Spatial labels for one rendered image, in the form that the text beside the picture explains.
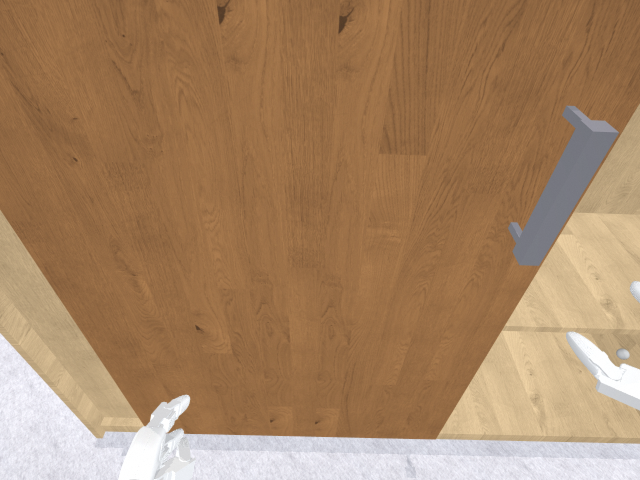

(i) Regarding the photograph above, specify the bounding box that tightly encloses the wardrobe door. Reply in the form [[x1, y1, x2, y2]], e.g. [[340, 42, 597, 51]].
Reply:
[[0, 0, 640, 440], [0, 210, 139, 418]]

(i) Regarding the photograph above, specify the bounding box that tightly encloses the left robot hand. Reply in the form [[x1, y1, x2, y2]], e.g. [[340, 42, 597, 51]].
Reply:
[[118, 395, 196, 480]]

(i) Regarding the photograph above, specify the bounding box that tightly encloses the handle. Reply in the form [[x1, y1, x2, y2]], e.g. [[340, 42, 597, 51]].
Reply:
[[508, 106, 619, 266]]

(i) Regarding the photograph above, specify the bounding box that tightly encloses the right robot hand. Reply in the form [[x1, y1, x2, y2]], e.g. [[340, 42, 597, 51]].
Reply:
[[566, 281, 640, 410]]

